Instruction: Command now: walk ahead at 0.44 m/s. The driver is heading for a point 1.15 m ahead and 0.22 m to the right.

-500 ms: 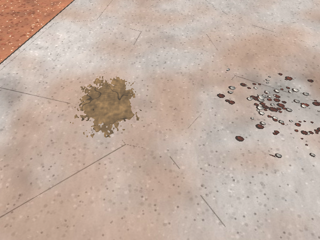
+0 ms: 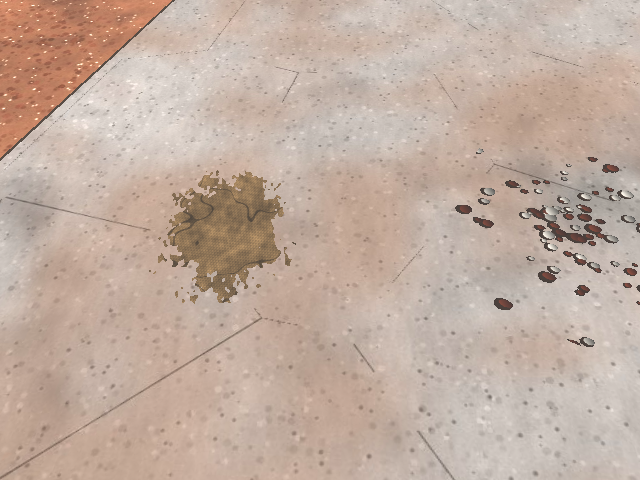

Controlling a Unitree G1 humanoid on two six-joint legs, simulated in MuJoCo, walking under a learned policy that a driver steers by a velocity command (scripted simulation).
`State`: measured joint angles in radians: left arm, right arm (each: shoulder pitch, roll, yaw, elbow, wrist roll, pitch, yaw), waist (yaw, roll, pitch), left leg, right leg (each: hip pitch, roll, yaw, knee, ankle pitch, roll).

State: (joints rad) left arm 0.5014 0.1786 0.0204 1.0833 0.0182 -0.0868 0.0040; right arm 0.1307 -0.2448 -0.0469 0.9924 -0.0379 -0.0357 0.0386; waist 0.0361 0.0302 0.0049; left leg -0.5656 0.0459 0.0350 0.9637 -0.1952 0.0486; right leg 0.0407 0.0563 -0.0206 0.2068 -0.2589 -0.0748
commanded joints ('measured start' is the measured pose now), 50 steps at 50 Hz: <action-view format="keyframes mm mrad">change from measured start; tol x32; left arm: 1 62 109 10 -13 0 -13 6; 33 -585 76 10 -278 3 36 -35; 39 -33 226 73 -136 40 1 6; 50 -135 130 44 -81 -7 -25 -6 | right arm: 1 -168 -20 8 -104 4 -6 2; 7 -223 -33 15 -164 17 -8 -8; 12 349 -248 -63 -20 -29 -33 -47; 50 144 -3 -6 -57 -4 -3 -12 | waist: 1 10 -117 130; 12 -140 155 -298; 50 -66 -74 60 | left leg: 1 -178 -5 49 -100 51 -24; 10 450 -121 94 -469 88 107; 12 955 353 -576 -552 -169 275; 18 378 174 -267 -816 47 177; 37 715 155 -42 -519 946 112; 39 415 78 15 -40 535 77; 40 46 -127 41 333 -296 35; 50 -31 59 -32 83 12 -10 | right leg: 1 2 -234 144 -75 418 -107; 10 -6 -236 28 388 982 -47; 13 -633 1 86 1180 -217 -15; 34 -669 -93 -73 382 196 2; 38 -189 -19 -84 248 146 -86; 40 317 -502 643 149 64 -293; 50 -193 -253 137 -82 313 -146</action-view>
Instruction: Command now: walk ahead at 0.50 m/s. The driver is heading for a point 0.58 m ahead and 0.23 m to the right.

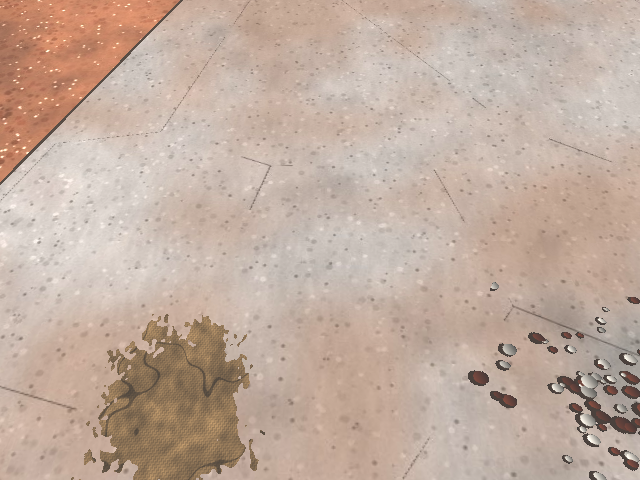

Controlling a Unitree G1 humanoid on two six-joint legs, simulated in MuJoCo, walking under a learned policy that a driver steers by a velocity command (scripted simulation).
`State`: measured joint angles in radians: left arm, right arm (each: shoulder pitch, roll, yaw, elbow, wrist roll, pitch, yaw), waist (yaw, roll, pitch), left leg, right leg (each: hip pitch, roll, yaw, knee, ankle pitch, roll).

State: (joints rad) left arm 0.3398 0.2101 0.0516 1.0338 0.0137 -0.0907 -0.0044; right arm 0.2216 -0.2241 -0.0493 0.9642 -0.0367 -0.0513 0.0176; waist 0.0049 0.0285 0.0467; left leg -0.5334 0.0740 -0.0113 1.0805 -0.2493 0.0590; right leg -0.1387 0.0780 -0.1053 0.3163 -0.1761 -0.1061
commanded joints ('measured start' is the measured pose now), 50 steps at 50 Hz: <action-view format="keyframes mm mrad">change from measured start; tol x32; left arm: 1 44 97 11 -28 -3 -20 2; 50 -136 115 31 -202 -12 39 7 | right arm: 1 2 -28 -3 -47 -3 14 10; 11 -287 -47 8 -166 15 -7 7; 16 223 -208 -49 -61 -24 -53 -33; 50 154 -88 -23 -111 0 7 -31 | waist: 1 -25 -75 31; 17 -91 269 -375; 50 -45 -9 -71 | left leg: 1 -93 37 24 -82 104 -29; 12 -37 -32 60 -509 144 -12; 15 419 -64 59 -637 135 38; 17 877 410 -599 -769 -25 191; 23 389 205 -103 -911 134 68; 41 663 216 293 -575 1019 50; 43 444 190 305 -118 732 7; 44 -8 30 280 243 -168 -53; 45 -169 -82 64 399 -301 -74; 50 42 42 5 117 -102 -71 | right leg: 1 -5 -266 207 -200 243 -111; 14 185 -269 217 90 666 -63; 18 -476 -66 164 949 -313 -6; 38 -457 -116 -39 339 70 -14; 42 -138 17 -71 243 -85 -103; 44 432 -356 537 134 -100 -281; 45 447 -449 851 -23 13 -342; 50 4 -279 272 -21 755 -167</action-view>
